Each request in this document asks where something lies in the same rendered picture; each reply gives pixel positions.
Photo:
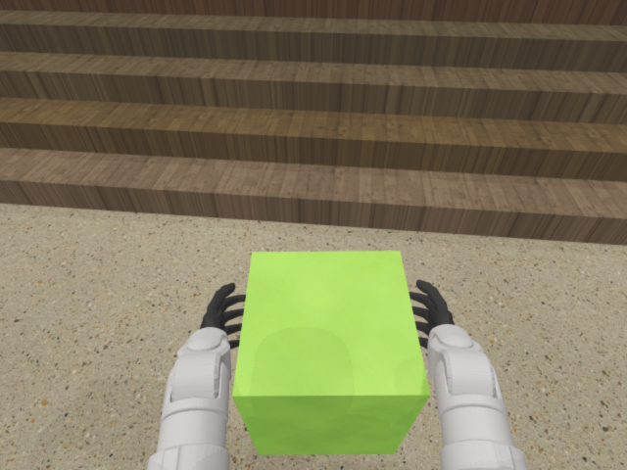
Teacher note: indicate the left robot forearm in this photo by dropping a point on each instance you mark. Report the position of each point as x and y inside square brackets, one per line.
[195, 411]

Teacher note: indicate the carton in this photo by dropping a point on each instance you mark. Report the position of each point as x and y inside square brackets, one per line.
[329, 360]

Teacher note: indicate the right robot forearm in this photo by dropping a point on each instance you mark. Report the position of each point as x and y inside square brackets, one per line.
[470, 403]

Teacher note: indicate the left robot hand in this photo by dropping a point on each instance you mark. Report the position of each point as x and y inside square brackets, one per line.
[216, 316]

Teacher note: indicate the right robot hand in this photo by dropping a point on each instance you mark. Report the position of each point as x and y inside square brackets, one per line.
[437, 314]

